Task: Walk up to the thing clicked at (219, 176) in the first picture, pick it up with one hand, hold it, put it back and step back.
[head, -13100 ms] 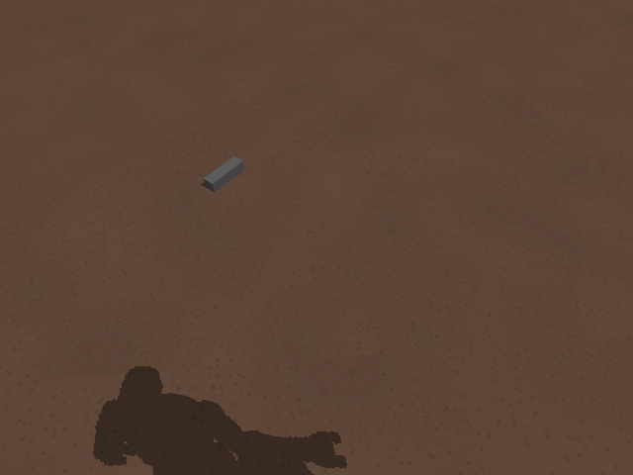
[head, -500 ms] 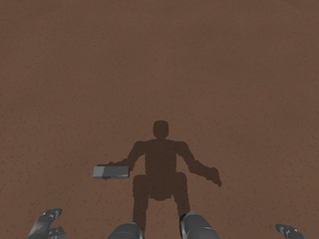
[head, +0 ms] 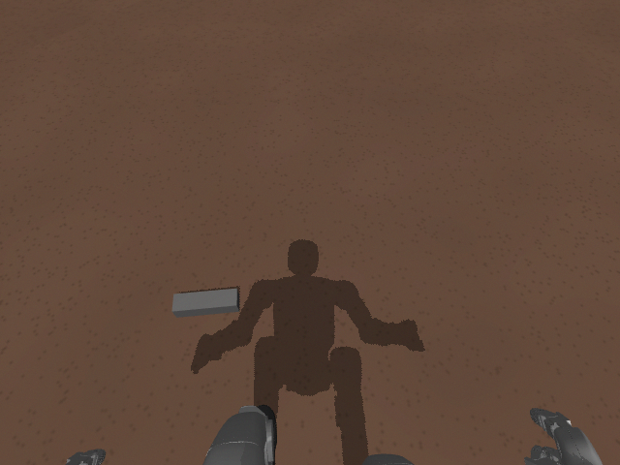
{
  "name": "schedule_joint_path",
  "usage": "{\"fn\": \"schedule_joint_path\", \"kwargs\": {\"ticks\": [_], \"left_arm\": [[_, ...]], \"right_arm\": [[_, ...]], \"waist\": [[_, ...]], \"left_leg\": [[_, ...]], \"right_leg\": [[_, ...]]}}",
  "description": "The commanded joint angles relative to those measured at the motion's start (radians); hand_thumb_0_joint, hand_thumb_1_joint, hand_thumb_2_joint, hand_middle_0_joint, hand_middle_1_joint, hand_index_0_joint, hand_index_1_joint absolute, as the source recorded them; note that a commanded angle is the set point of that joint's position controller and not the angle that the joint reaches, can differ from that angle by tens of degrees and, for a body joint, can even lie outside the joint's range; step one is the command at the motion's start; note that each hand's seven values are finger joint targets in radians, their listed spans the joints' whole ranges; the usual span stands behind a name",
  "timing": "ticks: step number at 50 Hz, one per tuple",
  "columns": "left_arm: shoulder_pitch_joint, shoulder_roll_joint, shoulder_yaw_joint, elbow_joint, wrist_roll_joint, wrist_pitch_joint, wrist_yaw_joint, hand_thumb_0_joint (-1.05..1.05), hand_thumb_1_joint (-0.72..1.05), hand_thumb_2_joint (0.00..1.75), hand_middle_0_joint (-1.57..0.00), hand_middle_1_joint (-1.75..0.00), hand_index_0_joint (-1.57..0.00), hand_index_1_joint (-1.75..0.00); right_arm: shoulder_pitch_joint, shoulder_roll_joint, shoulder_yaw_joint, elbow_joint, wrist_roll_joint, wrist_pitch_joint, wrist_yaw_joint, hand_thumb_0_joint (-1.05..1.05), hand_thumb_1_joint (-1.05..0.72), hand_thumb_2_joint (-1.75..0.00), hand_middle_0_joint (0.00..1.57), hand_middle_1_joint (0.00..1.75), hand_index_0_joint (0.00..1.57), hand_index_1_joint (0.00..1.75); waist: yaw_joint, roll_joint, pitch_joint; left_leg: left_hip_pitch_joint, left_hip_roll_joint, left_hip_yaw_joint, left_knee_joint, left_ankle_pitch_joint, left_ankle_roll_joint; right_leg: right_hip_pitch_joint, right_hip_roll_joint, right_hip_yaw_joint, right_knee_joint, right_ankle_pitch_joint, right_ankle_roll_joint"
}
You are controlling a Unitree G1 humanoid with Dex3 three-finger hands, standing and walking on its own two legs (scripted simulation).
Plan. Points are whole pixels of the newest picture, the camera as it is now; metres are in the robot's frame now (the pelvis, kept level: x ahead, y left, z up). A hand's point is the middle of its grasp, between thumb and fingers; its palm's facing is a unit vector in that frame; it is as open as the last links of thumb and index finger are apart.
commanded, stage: walk up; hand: left
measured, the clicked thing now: (206, 302) +0.60 +0.35 -0.72
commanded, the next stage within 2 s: stand in 1.70 s
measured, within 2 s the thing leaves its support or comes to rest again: neither
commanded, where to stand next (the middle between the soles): +0.29 +0.06 m, yaw +7 degrees
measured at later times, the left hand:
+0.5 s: hand out of the picture -0.06 +0.23 -0.13, palm faces +0.18 -0.94 -0.31, open 7.4 cm
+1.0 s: hand out of the picture -0.11 +0.26 -0.14, palm faces +0.19 -0.91 -0.38, open 7.4 cm
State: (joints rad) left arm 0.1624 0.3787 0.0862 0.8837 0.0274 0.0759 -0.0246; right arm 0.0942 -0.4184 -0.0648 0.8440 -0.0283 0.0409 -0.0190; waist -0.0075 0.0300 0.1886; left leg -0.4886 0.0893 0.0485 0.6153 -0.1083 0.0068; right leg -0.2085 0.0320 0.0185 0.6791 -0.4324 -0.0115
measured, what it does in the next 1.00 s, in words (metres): walks backwards: left foot, then right foot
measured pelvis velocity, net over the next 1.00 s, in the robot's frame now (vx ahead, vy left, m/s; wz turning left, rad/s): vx -0.10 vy -0.02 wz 0.18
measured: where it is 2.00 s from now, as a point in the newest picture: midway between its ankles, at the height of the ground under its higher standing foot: outside the picture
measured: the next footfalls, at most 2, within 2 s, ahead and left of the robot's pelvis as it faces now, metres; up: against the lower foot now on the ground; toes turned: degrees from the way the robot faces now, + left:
left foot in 0.34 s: -0.09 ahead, +0.08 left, +0.00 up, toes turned +9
right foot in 0.62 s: -0.03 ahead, -0.15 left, +0.00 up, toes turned +8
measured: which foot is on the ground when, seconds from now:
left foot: down 0.00-0.02, up 0.04-0.32, down 0.34-0.64, up 0.66-0.88, down 0.90-1.00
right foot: down 0.00-0.38, up 0.40-0.60, down 0.62-1.00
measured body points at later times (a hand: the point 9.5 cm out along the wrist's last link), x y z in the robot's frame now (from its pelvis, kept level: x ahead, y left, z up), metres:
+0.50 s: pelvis -0.11 -0.03 +0.02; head -0.11 -0.02 +0.47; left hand -0.07 +0.28 -0.11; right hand -0.01 -0.34 -0.09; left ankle -0.13 +0.07 -0.71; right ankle -0.07 -0.16 -0.68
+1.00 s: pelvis -0.10 -0.02 +0.01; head -0.08 -0.01 +0.46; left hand -0.12 +0.30 -0.11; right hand +0.04 -0.31 -0.10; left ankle -0.08 +0.10 -0.71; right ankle -0.09 -0.17 -0.70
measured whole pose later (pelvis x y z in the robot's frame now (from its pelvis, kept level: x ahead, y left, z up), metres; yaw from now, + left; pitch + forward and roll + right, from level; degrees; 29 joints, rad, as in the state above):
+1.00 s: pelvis -0.10 -0.02 +0.01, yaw +10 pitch -3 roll +0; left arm 0.24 0.39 0.05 0.97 0.01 0.00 0.00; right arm 0.19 -0.36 -0.06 0.94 -0.03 -0.02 0.02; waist 0.03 -0.02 0.10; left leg -0.30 -0.01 0.02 0.60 -0.26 0.02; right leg -0.26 -0.06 0.01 0.74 -0.48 0.00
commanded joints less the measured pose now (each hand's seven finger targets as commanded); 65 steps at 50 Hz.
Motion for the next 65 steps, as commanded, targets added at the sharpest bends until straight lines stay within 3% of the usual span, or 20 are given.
{"fn": "schedule_joint_path", "kwargs": {"ticks": [1, 5, 7, 12, 16, 18, 19, 20, 24, 30, 32, 34, 44, 45, 47, 49, 56, 59, 61, 65], "left_arm": [[0.029, 0.363, 0.102, -0.125, 0.036, 0.000, 0.007, 0.00, 0.90, 0.90, -0.20, -0.30, -0.20, -0.30], [-0.149, 0.211, 0.058, -0.181, 0.028, -0.021, 0.025, 0.00, 0.90, 0.90, -0.20, -0.30, -0.20, -0.30], [-0.091, 0.202, 0.065, -0.191, 0.031, -0.026, 0.029, 0.00, 0.90, 0.90, -0.20, -0.30, -0.20, -0.30], [0.052, 0.221, 0.082, -0.178, 0.029, -0.043, 0.037, 0.00, 0.90, 0.90, -0.20, -0.30, -0.20, -0.30], [0.014, 0.242, 0.067, -0.173, 0.013, -0.038, 0.018, 0.00, 0.90, 0.90, -0.20, -0.30, -0.20, -0.30], [0.041, 0.147, 0.036, -0.171, 0.002, -0.040, 0.014, 0.00, 0.90, 0.90, -0.20, -0.30, -0.20, -0.30], [0.012, 0.132, 0.033, -0.170, -0.013, -0.040, 0.010, 0.00, 0.90, 0.90, -0.20, -0.30, -0.20, -0.30], [-0.084, 0.224, 0.062, -0.164, 0.006, -0.043, 0.017, 0.00, 0.90, 0.90, -0.20, -0.30, -0.20, -0.30], [0.021, 0.188, 0.054, -0.097, -0.009, -0.058, -0.008, 0.00, 0.90, 0.90, -0.20, -0.30, -0.20, -0.30], [0.098, 0.164, 0.043, -0.013, 0.000, -0.107, 0.011, 0.00, 0.90, 0.90, -0.20, -0.30, -0.20, -0.30], [0.157, 0.246, 0.059, 0.007, 0.019, -0.135, 0.032, 0.00, 0.90, 0.90, -0.20, -0.30, -0.20, -0.30], [0.053, 0.323, 0.072, -0.030, 0.019, -0.136, 0.029, 0.00, 0.90, 0.90, -0.20, -0.30, -0.20, -0.30], [-0.010, 0.242, 0.020, -0.039, -0.011, -0.130, 0.025, 0.00, 0.90, 0.90, -0.20, -0.30, -0.20, -0.30], [0.005, 0.205, 0.003, -0.040, -0.014, -0.123, 0.025, 0.00, 0.90, 0.90, -0.20, -0.30, -0.20, -0.30], [0.031, 0.129, -0.019, -0.044, -0.031, -0.107, 0.028, 0.00, 0.90, 0.90, -0.20, -0.30, -0.20, -0.30], [0.034, 0.226, 0.007, -0.002, -0.026, -0.094, 0.032, 0.00, 0.90, 0.90, -0.20, -0.30, -0.20, -0.30], [0.095, 0.175, 0.002, 0.077, -0.012, -0.118, 0.037, 0.00, 0.90, 0.90, -0.20, -0.30, -0.20, -0.30], [0.052, 0.255, 0.016, 0.076, -0.003, -0.133, 0.046, 0.00, 0.90, 0.90, -0.20, -0.30, -0.20, -0.30], [-0.082, 0.253, 0.003, 0.044, -0.004, -0.123, 0.032, 0.00, 0.90, 0.90, -0.20, -0.30, -0.20, -0.30], [-0.049, 0.195, -0.010, 0.082, -0.019, -0.125, 0.034, 0.00, 0.90, 0.90, -0.20, -0.30, -0.20, -0.30]], "right_arm": [[0.019, -0.178, -0.056, -0.084, 0.006, -0.010, -0.035, 0.00, -0.90, -0.90, 0.20, 0.30, 0.20, 0.30], [0.134, -0.171, -0.045, -0.023, 0.019, -0.017, -0.033, 0.00, -0.90, -0.90, 0.20, 0.30, 0.20, 0.30], [0.174, -0.157, -0.032, -0.019, 0.013, -0.028, -0.042, 0.00, -0.90, -0.90, 0.20, 0.30, 0.20, 0.30], [0.122, -0.155, -0.025, -0.048, 0.006, -0.058, -0.031, 0.00, -0.90, -0.90, 0.20, 0.30, 0.20, 0.30], [0.230, -0.149, -0.039, 0.012, 0.000, -0.075, -0.017, 0.00, -0.90, -0.90, 0.20, 0.30, 0.20, 0.30], [0.246, -0.197, -0.059, 0.023, -0.014, -0.088, -0.018, 0.00, -0.90, -0.90, 0.20, 0.30, 0.20, 0.30], [0.184, -0.275, -0.066, -0.007, -0.022, -0.093, -0.013, 0.00, -0.90, -0.90, 0.20, 0.30, 0.20, 0.30], [0.157, -0.328, -0.077, -0.014, -0.014, -0.090, -0.011, 0.00, -0.90, -0.90, 0.20, 0.30, 0.20, 0.30], [0.053, -0.186, -0.035, -0.043, -0.015, -0.107, -0.008, 0.00, -0.90, -0.90, 0.20, 0.30, 0.20, 0.30], [0.088, -0.188, -0.044, -0.032, -0.006, -0.067, 0.018, 0.00, -0.90, -0.90, 0.20, 0.30, 0.20, 0.30], [0.101, -0.097, -0.018, -0.056, 0.012, -0.062, 0.019, 0.00, -0.90, -0.90, 0.20, 0.30, 0.20, 0.30], [0.105, -0.169, -0.042, -0.032, 0.003, -0.060, 0.012, 0.00, -0.90, -0.90, 0.20, 0.30, 0.20, 0.30], [0.156, -0.117, -0.048, 0.033, 0.005, -0.081, 0.034, 0.00, -0.90, -0.90, 0.20, 0.30, 0.20, 0.30], [0.166, -0.133, -0.054, 0.044, 0.002, -0.083, 0.028, 0.00, -0.90, -0.90, 0.20, 0.30, 0.20, 0.30], [0.138, -0.227, -0.062, 0.027, -0.007, -0.091, 0.016, 0.00, -0.90, -0.90, 0.20, 0.30, 0.20, 0.30], [0.070, -0.255, -0.066, 0.026, -0.002, -0.084, 0.018, 0.00, -0.90, -0.90, 0.20, 0.30, 0.20, 0.30], [-0.007, -0.181, -0.031, 0.040, 0.013, -0.080, 0.018, 0.00, -0.90, -0.90, 0.20, 0.30, 0.20, 0.30], [-0.018, -0.102, -0.007, 0.041, 0.033, -0.076, 0.017, 0.00, -0.90, -0.90, 0.20, 0.30, 0.20, 0.30], [0.048, -0.114, -0.010, 0.099, 0.018, -0.077, 0.013, 0.00, -0.90, -0.90, 0.20, 0.30, 0.20, 0.30], [-0.043, -0.148, -0.009, 0.116, 0.017, -0.091, 0.018, 0.00, -0.90, -0.90, 0.20, 0.30, 0.20, 0.30]], "waist": [[0.073, -0.335, -0.115], [-0.046, -0.178, -0.074], [-0.016, -0.202, -0.147], [0.079, -0.244, -0.247], [0.021, -0.161, -0.242], [0.022, 0.078, -0.258], [0.025, 0.183, -0.198], [-0.025, 0.167, -0.119], [0.051, 0.115, -0.060], [0.045, 0.099, -0.147], [0.057, -0.162, -0.198], [0.048, -0.133, -0.087], [-0.009, -0.188, -0.195], [-0.019, -0.129, -0.205], [-0.007, 0.133, -0.249], [0.008, 0.081, -0.172], [0.052, 0.110, -0.211], [0.034, -0.081, -0.234], [-0.021, -0.099, -0.195], [0.030, -0.056, -0.209]], "left_leg": [[-0.064, -0.176, -0.109, 0.381, -0.493, -0.040], [0.003, -0.202, -0.177, 0.556, -0.325, -0.023], [-0.027, -0.208, -0.153, 0.569, -0.326, -0.029], [-0.065, -0.097, -0.077, 0.209, -0.421, -0.028], [0.283, -0.125, 0.001, -0.201, -0.244, 0.020], [0.478, 0.054, -0.325, -0.320, -0.288, 0.082], [0.412, 0.239, -0.595, -0.374, -0.430, 0.185], [0.161, 0.324, -0.665, -0.408, -0.554, 0.294], [0.159, 0.115, -0.301, -0.328, -0.317, 0.163], [0.152, 0.044, -0.192, -0.154, -0.418, 0.113], [-0.012, -0.076, -0.085, 0.184, -0.316, 0.039], [-0.032, -0.071, -0.157, 0.314, -0.482, 0.011], [0.338, -0.099, -0.012, -0.138, -0.111, -0.006], [0.420, -0.090, -0.049, -0.172, -0.040, 0.003], [0.426, 0.212, -0.475, -0.334, -0.202, 0.125], [0.200, 0.245, -0.491, -0.365, -0.443, 0.222], [0.234, 0.116, -0.224, -0.175, 0.028, 0.102], [0.158, -0.017, -0.097, -0.049, -0.074, 0.013], [0.317, -0.020, -0.081, -0.146, -0.208, 0.006], [0.311, 0.060, -0.145, -0.181, 0.091, 0.050]], "right_leg": [[-0.244, -0.438, 0.512, -0.477, -0.188, -0.279], [-0.230, -0.212, 0.117, -0.334, 0.264, -0.140], [-0.064, -0.187, 0.066, -0.240, 0.523, -0.121], [0.264, -0.309, 0.193, -0.205, 0.384, -0.208], [0.037, -0.289, 0.140, -0.143, 0.215, -0.156], [-0.223, -0.165, 0.025, 0.046, 0.018, -0.052], [-0.360, -0.038, -0.064, 0.137, -0.110, 0.002], [-0.256, -0.109, 0.062, 0.256, -0.154, 0.004], [-0.187, -0.082, 0.017, 0.162, -0.001, -0.005], [0.081, -0.004, -0.081, -0.283, 0.107, -0.008], [0.220, -0.225, 0.306, -0.402, 0.083, -0.070], [0.000, -0.435, 0.532, -0.447, -0.150, -0.243], [-0.072, -0.219, 0.051, -0.180, 0.384, -0.108], [-0.135, -0.178, 0.012, -0.109, 0.357, -0.073], [-0.254, -0.038, -0.061, 0.076, -0.006, -0.003], [-0.125, -0.083, 0.026, 0.162, -0.173, -0.010], [0.063, -0.060, -0.027, -0.271, 0.195, -0.010], [0.116, -0.208, 0.210, -0.320, 0.314, -0.075], [-0.054, -0.232, 0.176, -0.288, 0.236, -0.094], [0.042, -0.121, 0.053, -0.270, 0.387, -0.024]]}}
